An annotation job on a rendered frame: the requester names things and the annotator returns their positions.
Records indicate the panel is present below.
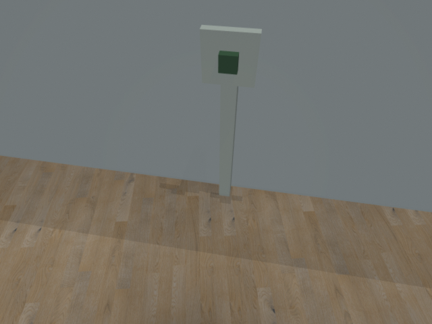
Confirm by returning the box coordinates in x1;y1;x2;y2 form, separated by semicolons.
200;25;262;196

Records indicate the button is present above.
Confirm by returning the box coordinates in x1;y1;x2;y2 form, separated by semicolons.
218;51;239;75

